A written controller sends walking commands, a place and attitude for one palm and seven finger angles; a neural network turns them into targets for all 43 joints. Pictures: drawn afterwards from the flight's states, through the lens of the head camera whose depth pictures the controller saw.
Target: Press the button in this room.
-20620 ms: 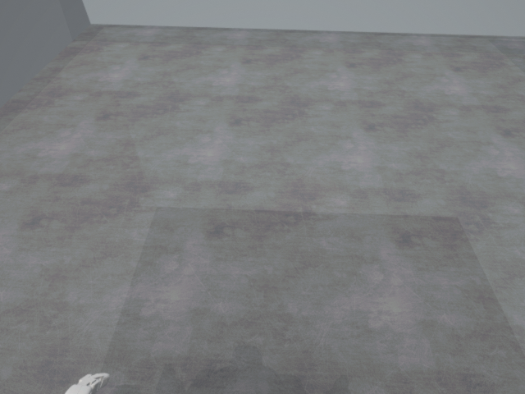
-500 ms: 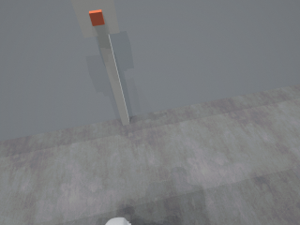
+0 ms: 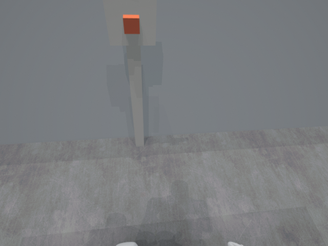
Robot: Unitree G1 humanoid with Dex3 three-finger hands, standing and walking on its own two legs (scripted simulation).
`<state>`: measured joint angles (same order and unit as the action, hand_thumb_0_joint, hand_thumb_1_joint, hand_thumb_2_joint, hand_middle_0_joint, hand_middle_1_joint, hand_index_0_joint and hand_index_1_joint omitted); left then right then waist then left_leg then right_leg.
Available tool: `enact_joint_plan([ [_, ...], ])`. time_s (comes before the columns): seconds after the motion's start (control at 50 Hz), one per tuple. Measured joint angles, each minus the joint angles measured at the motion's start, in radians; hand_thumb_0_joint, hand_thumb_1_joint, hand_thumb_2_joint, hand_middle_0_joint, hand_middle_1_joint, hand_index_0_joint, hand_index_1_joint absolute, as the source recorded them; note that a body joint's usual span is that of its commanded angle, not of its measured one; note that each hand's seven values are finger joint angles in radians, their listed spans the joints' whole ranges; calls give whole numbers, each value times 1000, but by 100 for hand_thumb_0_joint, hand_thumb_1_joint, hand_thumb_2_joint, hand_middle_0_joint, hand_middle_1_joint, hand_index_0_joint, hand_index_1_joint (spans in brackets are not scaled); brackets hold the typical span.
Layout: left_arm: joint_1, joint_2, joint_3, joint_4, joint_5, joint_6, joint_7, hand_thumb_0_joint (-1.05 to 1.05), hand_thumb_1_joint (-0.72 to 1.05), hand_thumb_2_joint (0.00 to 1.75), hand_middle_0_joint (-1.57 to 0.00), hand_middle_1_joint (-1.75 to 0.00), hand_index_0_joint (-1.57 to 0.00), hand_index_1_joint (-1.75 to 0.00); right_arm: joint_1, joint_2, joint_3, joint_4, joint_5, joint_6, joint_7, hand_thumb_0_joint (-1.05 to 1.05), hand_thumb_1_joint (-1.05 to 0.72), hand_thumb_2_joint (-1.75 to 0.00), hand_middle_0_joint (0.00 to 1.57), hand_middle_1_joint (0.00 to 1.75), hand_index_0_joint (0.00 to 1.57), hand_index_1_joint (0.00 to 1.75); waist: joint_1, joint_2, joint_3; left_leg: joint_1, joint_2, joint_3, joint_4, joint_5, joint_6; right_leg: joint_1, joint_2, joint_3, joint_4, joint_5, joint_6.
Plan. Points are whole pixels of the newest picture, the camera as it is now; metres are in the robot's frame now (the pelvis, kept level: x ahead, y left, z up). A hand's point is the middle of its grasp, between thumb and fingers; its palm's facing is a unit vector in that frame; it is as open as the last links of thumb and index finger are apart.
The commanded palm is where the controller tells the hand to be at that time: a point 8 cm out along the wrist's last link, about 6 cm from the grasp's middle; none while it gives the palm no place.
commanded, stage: stand and wait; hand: left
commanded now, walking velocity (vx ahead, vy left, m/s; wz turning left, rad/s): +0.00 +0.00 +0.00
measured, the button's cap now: (131, 24) +0.78 +0.22 +0.13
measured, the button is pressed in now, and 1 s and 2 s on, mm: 0 0 0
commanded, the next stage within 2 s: turn or walk to find it in 0.40 s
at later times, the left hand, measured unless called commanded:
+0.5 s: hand out of the picture +0.02 +0.13 -0.17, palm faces +0.03 -0.98 -0.18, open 7.3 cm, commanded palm none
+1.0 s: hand out of the picture +0.04 +0.14 -0.17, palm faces +0.12 -0.97 -0.19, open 7.3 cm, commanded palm none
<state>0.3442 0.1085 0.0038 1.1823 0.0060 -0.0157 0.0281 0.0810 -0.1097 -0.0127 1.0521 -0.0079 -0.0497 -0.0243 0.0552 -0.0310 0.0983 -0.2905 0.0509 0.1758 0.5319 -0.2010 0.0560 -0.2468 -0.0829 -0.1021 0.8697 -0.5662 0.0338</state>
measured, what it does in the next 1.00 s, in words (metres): steps on the spot: right foot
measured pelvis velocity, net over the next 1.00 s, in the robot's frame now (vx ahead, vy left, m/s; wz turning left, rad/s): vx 0.05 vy -0.02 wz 0.08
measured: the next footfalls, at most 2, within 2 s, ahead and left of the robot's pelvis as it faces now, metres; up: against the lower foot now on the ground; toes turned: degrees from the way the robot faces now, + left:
right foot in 0.20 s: +0.06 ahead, -0.14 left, +0.00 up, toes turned -6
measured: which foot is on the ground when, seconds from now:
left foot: down 0.00-1.00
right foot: up 0.00-0.18, down 0.20-1.00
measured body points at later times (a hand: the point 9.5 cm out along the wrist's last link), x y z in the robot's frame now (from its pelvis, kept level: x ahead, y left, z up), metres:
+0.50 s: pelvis +0.03 -0.03 +0.01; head +0.04 -0.04 +0.46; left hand +0.02 +0.19 -0.15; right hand -0.01 -0.25 -0.15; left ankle +0.06 +0.09 -0.73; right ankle +0.02 -0.14 -0.73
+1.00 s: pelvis +0.05 -0.02 +0.01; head +0.07 -0.02 +0.46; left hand +0.03 +0.20 -0.15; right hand +0.10 -0.25 -0.15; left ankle +0.06 +0.09 -0.73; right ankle +0.02 -0.14 -0.73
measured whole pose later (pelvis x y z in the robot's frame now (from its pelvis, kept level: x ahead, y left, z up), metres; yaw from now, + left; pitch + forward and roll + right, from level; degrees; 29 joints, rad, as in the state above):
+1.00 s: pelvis +0.05 -0.02 +0.01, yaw +5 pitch -1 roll +0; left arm 0.27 0.14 0.01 1.12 0.01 0.00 0.03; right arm 0.20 -0.17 -0.03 1.11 -0.01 -0.01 -0.03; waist 0.01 0.00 0.04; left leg -0.23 0.03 0.09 0.46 -0.22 0.01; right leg -0.14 -0.07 -0.17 0.47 -0.31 0.01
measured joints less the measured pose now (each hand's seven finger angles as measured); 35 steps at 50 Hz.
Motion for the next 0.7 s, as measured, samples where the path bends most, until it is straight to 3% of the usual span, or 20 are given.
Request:
enact_joint_plan([
  [0.12, -83, 28, 13, -44, 8, 11, 1, 0, 91, 90, -19, -30, -20, -30, 18, -25, -20, 9, -3, 12, -6, -4, -95, -90, 20, 30, 21, 30, -41, 10, -41, 37, -30, 6, -56, 21, 6, -48, -30, 31, -118, 126, 4],
  [0.22, -106, 53, 16, -68, 18, 7, 6, 1, 93, 90, -19, -30, -20, -30, 68, -48, -31, 45, -3, 42, -2, -3, -95, -90, 20, 30, 20, 30, -41, 16, -74, 41, -40, 7, -29, 0, -12, 15, -22, 28, -292, 285, -3],
  [0.3, -76, 43, 0, -70, 16, 2, -2, 0, 92, 90, -19, -30, -20, -30, 123, -75, -31, 64, -4, 62, 7, -2, -95, -90, 20, 30, 20, 30, -55, 58, -102, 61, -21, -12, -70, 10, -37, 47, 5, 9, -349, 293, -17],
  [0.48, -57, 33, -9, -54, 0, 6, -1, 0, 92, 90, -19, -30, -20, -30, 237, -34, -1, 118, -4, 53, 9, 0, -92, -90, 20, 30, 20, 30, -81, 31, -67, 83, 3, -25, -136, 40, -57, 76, 39, -6, -426, 317, -41],
  [0.7, -83, 27, 25, -88, 1, 27, 6, 1, 92, 90, -20, -30, -20, -30, 239, -10, -18, 106, -7, 86, 12, 0, -91, -90, 20, 30, 20, 30, -75, 39, -26, -9, -2, -99, 33, -44, -57, 49, 23, -75, -320, 237, -44],
])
